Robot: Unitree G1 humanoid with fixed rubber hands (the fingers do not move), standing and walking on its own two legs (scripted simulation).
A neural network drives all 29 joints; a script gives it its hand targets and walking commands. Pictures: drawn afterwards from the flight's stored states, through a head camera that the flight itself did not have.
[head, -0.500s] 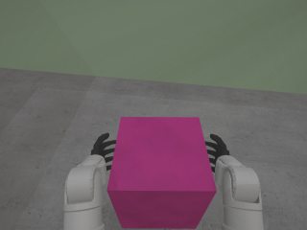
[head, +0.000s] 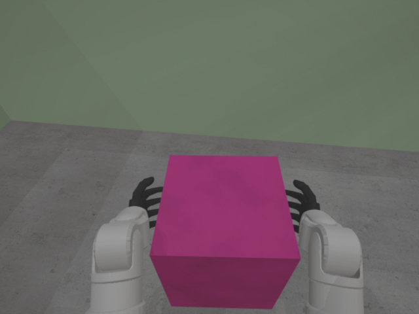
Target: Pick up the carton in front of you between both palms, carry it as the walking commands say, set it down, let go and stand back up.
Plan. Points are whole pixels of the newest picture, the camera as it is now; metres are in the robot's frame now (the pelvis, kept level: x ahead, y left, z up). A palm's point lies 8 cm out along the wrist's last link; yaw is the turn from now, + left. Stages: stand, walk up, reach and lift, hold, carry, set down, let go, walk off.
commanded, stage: carry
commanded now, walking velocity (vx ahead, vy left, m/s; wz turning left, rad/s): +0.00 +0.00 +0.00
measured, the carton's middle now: (222, 234) +0.28 +0.00 +0.01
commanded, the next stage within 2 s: hold in 1.66 s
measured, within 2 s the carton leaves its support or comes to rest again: neither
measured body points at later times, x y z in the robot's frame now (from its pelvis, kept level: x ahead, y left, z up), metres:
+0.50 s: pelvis -0.01 +0.00 +0.00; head -0.04 +0.00 +0.45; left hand +0.26 +0.16 +0.08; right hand +0.26 -0.15 +0.07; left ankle -0.10 +0.11 -0.73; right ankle +0.02 -0.10 -0.73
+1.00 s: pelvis -0.05 +0.01 +0.00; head -0.08 +0.01 +0.45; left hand +0.23 +0.17 +0.04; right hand +0.23 -0.14 +0.04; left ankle -0.10 +0.11 -0.73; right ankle +0.02 -0.10 -0.73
